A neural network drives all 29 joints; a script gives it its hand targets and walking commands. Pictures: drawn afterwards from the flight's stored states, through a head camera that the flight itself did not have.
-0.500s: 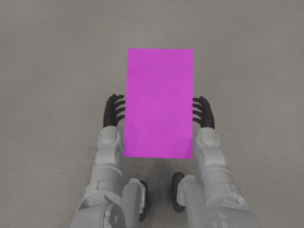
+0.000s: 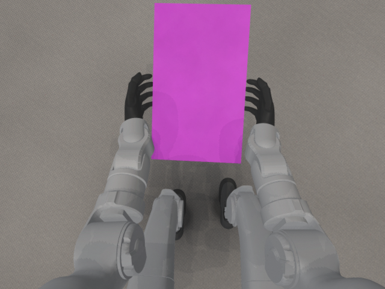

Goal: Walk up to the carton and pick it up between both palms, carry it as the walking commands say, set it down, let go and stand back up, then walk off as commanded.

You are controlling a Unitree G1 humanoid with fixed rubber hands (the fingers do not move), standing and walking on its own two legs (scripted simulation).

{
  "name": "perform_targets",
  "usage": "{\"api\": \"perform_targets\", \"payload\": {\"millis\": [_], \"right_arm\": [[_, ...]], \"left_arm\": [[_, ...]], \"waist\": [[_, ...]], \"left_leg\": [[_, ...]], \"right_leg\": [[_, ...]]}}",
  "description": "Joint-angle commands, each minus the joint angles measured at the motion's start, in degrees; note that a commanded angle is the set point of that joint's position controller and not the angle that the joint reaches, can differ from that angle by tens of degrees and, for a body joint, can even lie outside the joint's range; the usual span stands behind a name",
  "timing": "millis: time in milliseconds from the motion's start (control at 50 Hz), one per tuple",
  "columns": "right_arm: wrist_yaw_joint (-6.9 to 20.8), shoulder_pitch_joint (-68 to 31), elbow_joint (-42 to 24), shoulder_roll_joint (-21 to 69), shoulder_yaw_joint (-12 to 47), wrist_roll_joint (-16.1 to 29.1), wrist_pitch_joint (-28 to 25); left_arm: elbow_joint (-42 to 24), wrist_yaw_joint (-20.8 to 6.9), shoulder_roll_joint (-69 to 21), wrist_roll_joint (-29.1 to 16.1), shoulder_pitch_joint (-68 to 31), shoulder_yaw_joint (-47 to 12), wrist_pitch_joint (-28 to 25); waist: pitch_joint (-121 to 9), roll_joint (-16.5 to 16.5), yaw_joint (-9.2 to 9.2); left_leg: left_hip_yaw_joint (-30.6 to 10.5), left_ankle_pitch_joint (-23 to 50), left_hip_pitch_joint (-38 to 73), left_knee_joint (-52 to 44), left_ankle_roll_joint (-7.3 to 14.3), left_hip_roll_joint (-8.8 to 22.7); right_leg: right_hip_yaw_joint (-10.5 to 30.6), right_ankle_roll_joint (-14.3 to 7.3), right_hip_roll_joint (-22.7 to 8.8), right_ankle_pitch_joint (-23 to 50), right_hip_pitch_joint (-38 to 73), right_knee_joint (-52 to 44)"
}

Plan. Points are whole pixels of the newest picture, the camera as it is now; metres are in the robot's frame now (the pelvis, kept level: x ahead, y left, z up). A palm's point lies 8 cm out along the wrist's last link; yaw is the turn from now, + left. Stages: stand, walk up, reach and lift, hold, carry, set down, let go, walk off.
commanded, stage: set down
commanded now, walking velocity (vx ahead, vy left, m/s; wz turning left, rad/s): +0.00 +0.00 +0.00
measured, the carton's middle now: (200, 92) +0.49 +0.02 -0.21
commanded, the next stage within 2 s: none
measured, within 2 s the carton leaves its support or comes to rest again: neither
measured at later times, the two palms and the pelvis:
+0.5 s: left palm (145, 104) +0.46 +0.15 -0.20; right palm (252, 109) +0.45 -0.11 -0.22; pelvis -0.01 +0.01 -0.07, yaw +0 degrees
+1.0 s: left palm (151, 97) +0.50 +0.15 -0.28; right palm (245, 101) +0.49 -0.11 -0.30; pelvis -0.02 +0.00 -0.15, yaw +2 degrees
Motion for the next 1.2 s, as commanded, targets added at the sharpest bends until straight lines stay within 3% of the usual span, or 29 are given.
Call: {"api": "perform_targets", "payload": {"millis": [0,40,60,80,100,160,240,260,280,360,380,440,480,500,560,580,600,620,640,720,740,800,860,880,960,1000,1020,1120,1180], "right_arm": [[5.85,-29.2,-2.7,14.44,18.79,3.67,-3.82],[5.98,-34.79,-5.7,16.43,21.0,4.62,-3.62],[6.18,-32.33,-4.86,15.19,20.93,4.19,-4.13],[6.68,-32.46,-4.16,17.37,22.82,4.97,-3.71],[6.46,-31.8,-2.13,18.66,21.56,3.59,-3.38],[6.58,-37.09,-4.86,16.89,22.41,5.4,-3.49],[7.67,-39.54,-1.22,17.21,20.59,5.29,-2.96],[7.42,-38.26,-1.22,16.67,19.48,4.2,-2.79],[8.14,-36.76,1.59,18.97,20.9,4.34,-2.37],[8.4,-44.18,-2.83,20.21,20.34,5.27,-1.96],[8.77,-44.45,-1.09,20.7,21.88,6.22,-1.85],[8.61,-48.97,-5.08,21.67,21.25,6.19,-1.22],[9.03,-50.48,-1.12,22.77,22.35,6.59,0.14],[9.27,-54.39,-6.24,22.88,22.97,8.13,-0.44],[10.45,-54.27,-2.58,26.03,22.91,6.94,1.29],[10.95,-57.37,-3.88,26.94,23.91,6.89,0.98],[11.06,-56.74,-3.07,25.38,21.26,6.22,1.11],[11.76,-60.57,-2.25,26.94,22.33,6.54,1.68],[12.13,-62.17,-4.35,28.01,22.59,7.69,1.8],[13.72,-64.0,0.6,30.85,21.0,6.36,3.3],[13.93,-65.57,-3.87,30.25,21.54,6.67,3.44],[14.93,-68.07,-1.65,31.84,21.48,7.23,4.35],[16.07,-69.2,-1.11,31.09,20.15,6.99,4.65],[16.87,-66.0,3.68,33.39,20.25,6.36,5.23],[17.13,-74.56,-5.55,31.76,23.33,8.27,4.91],[17.44,-73.27,-3.53,33.42,23.48,8.34,5.53],[17.44,-73.53,-3.62,31.72,23.41,8.42,5.61],[17.89,-84.99,-10.25,28.41,27.02,14.57,5.81],[17.16,-87.77,-10.66,26.41,29.35,14.58,6.66]], "left_arm": [[-5.16,-4.1,-18.36,-1.78,-23.61,-16.54,-3.18],[-5.92,-4.44,-19.11,-1.6,-25.57,-15.96,-2.65],[-7.03,-3.8,-20.16,-2.02,-25.24,-16.81,-2.92],[-7.2,-3.93,-19.71,-0.97,-23.39,-15.85,-3.13],[-5.68,-4.17,-20.88,-0.83,-24.86,-16.98,-2.46],[-8.62,-3.53,-19.0,-1.58,-28.97,-16.29,-2.53],[-1.02,-4.02,-22.92,0.01,-26.85,-14.72,-0.95],[-4.66,-4.09,-22.38,-1.61,-30.94,-16.22,-1.11],[-1.42,-4.69,-24.4,-0.18,-26.17,-15.93,-0.74],[-6.99,-4.89,-24.62,-1.45,-37.73,-16.75,-0.62],[-2.27,-5.17,-26.34,-0.6,-33.25,-15.88,0.19],[-7.13,-5.93,-27.42,-1.85,-40.37,-17.11,0.28],[-1.55,-6.33,-29.55,-0.39,-37.58,-14.9,1.91],[-4.73,-6.35,-28.55,-1.62,-41.27,-15.85,1.59],[-2.72,-7.5,-32.97,-1.31,-42.16,-16.49,3.15],[-0.37,-7.97,-33.12,0.01,-41.6,-14.1,3.22],[-3.01,-8.25,-32.63,-1.34,-45.16,-15.49,3.53],[0.38,-9.27,-35.48,-0.13,-45.18,-14.05,4.49],[-4.59,-9.18,-36.01,-1.3,-48.7,-15.3,4.17],[1.95,-11.01,-38.7,-0.36,-49.29,-14.34,6.3],[-4.49,-11.11,-40.22,-1.18,-54.22,-16.31,6.26],[-0.31,-12.89,-41.57,-0.89,-51.85,-14.77,7.7],[-0.21,-13.86,-42.56,-1.25,-54.52,-16.2,8.47],[3.88,-14.47,-43.98,1.03,-50.19,-12.99,9.04],[0.65,-16.29,-44.82,-1.65,-53.87,-15.78,9.88],[1.19,-16.43,-44.68,-0.76,-54.4,-14.68,10.17],[-1.53,-16.05,-43.93,-2.65,-57.15,-17.8,10.41],[-6.22,-15.25,-39.88,-4.74,-63.93,-18.94,11.3],[-4.64,-15.33,-39.39,-6.05,-65.4,-20.56,12.35]], "waist": [[-54.51,1.07,-0.51],[-59.11,0.44,2.82],[-59.93,0.75,0.93],[-62.75,0.67,4.15],[-60.74,-0.01,1.88],[-64.65,-0.46,3.34],[-56.42,0.16,3.27],[-57.53,-0.05,-0.96],[-57.3,-0.13,1.66],[-61.75,0.4,0.86],[-60.78,-0.74,2.2],[-64.57,-0.53,0.31],[-62.79,-1.03,2.87],[-67.14,-0.34,3.47],[-67.71,-1.45,1.56],[-63.53,-2.62,3.91],[-65.29,-0.51,0.71],[-62.12,-0.83,2.1],[-66.07,0.23,2.04],[-60.63,-0.62,1.17],[-66.41,0.33,-0.44],[-67.47,0.48,1.11],[-67.62,1.57,-1.18],[-57.72,0.98,1.24],[-69.91,-1.21,-0.61],[-68.89,-1.61,0.52],[-72.4,-0.7,-1.38],[-78.42,0.75,2.16],[-86.02,-1.2,0.67]], "left_leg": [[-2.62,16.01,9.57,1.45,-0.15,-6.31],[-2.83,16.83,8.65,3.79,-0.03,-6.86],[-2.36,19.5,9.92,4.25,-0.76,-6.79],[-1.38,21.5,7.84,5.49,-0.64,-7.31],[-1.78,22.59,5.94,6.05,-0.76,-7.46],[-1.81,21.37,6.3,7.8,-0.63,-7.23],[-1.85,17.76,3.69,8.96,-0.68,-7.37],[-2.39,16.92,2.58,10.5,-0.56,-7.61],[-2.68,15.43,1.54,10.01,-0.22,-7.48],[-1.99,17.49,-1.12,13.33,-0.82,-7.91],[-2.09,17.96,0.29,13.75,-0.76,-7.97],[-0.99,16.86,-2.41,16.23,-0.97,-8.23],[-1.32,15.0,-2.46,16.81,-0.79,-8.05],[-0.41,17.13,-1.41,17.75,-0.68,-8.02],[-1.4,17.16,-2.88,19.82,-0.89,-8.36],[-1.62,16.61,-6.35,20.16,-0.39,-8.43],[-1.67,15.91,-4.59,20.63,-0.9,-8.36],[-1.17,13.63,-8.41,21.43,-0.77,-8.39],[-1.14,15.7,-5.81,21.98,-0.68,-8.83],[-1.26,11.16,-9.74,23.65,-0.47,-8.94],[-1.29,12.15,-7.34,24.66,-0.75,-9.02],[-0.1,13.89,-8.96,27.46,-1.06,-9.3],[-0.67,12.18,-9.51,28.39,-0.85,-9.08],[-0.11,11.88,-15.81,28.49,-0.71,-8.89],[0.09,15.66,-14.28,32.15,-1.02,-8.95],[0.33,14.87,-14.48,32.21,-0.71,-9.01],[-0.44,16.23,-10.37,33.13,-1.01,-8.85],[-0.15,17.22,-6.19,34.76,-0.57,-8.52],[1.37,16.31,-6.04,37.6,-0.84,-7.97]], "right_leg": [[4.96,0.73,8.02,14.13,28.21,5.31],[6.21,0.92,8.24,14.31,28.2,7.98],[5.41,0.47,8.28,16.81,28.0,8.01],[6.59,0.58,8.42,20.41,29.85,8.83],[5.68,0.93,8.25,22.53,27.69,9.7],[6.15,0.93,8.59,19.64,26.09,12.08],[4.49,1.38,8.88,13.64,17.31,13.75],[5.02,0.72,8.68,13.82,17.49,13.7],[4.92,0.94,8.5,12.15,17.89,14.34],[5.6,0.97,9.1,16.32,18.86,17.91],[4.58,1.76,8.69,15.7,17.56,17.65],[5.27,1.44,8.91,15.55,18.87,18.99],[4.5,1.85,8.88,12.47,16.19,21.36],[5.12,1.55,8.8,14.44,17.94,21.63],[3.52,2.34,9.12,14.4,15.61,25.15],[4.93,1.95,9.06,13.96,13.75,25.2],[3.98,1.58,9.21,13.72,14.17,26.29],[4.94,1.48,8.98,11.03,12.15,25.65],[4.67,1.48,8.86,12.54,12.75,27.12],[3.68,1.88,9.14,8.67,8.34,29.2],[3.69,1.35,9.19,8.97,9.37,30.24],[3.76,1.92,8.74,10.76,11.23,31.69],[2.58,1.63,8.75,8.55,7.25,33.67],[3.4,1.73,8.48,9.22,4.33,32.73],[2.76,2.33,8.26,14.3,11.1,36.39],[2.87,2.28,8.62,13.3,9.32,36.93],[1.44,1.89,8.71,12.74,8.03,38.81],[1.59,1.81,8.11,12.81,9.2,40.61],[2.28,1.49,7.69,14.57,18.19,42.61]]}}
